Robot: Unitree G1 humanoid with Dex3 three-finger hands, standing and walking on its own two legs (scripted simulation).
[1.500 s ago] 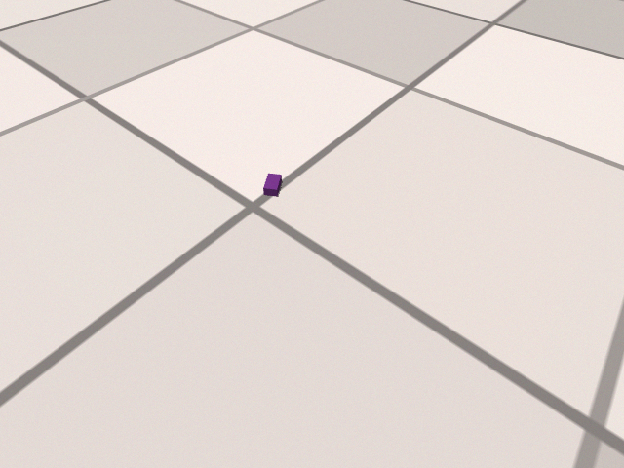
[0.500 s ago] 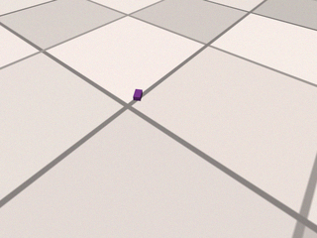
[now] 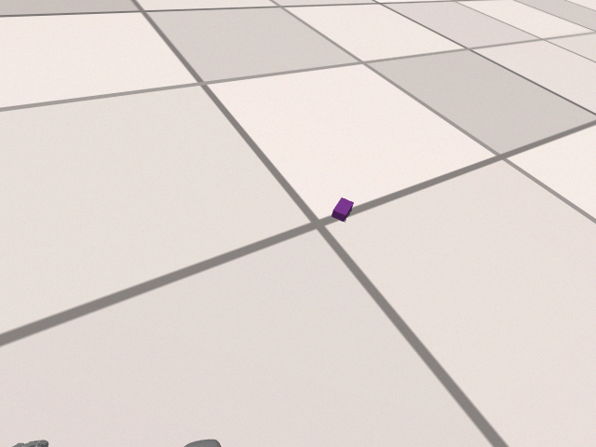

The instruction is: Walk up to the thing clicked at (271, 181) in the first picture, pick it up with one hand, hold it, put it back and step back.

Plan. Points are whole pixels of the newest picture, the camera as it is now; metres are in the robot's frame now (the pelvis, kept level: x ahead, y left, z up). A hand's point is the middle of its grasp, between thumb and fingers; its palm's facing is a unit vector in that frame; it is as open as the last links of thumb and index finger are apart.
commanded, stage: walk up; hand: left
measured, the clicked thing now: (342, 209) +1.30 -0.33 -0.72
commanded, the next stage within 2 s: none
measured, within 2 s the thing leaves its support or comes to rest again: neither
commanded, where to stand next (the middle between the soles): +1.34 -0.77 m, yaw +62 degrees
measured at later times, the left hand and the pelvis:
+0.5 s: hand (154, 376) +0.24 +0.20 -0.11, palm faces +0.30 -0.87 -0.40, open 7.4 cm; pelvis +0.24 -0.12 +0.00, yaw +20 degrees
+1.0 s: hand (276, 315) +0.38 +0.02 -0.15, palm faces +0.44 -0.85 -0.28, open 7.4 cm; pelvis +0.48 -0.22 +0.00, yaw +33 degrees
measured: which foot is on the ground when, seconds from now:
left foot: down 0.00-0.48, up 0.50-0.82, down 0.84-1.00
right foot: up 0.00-0.44, down 0.46-0.86, up 0.88-1.00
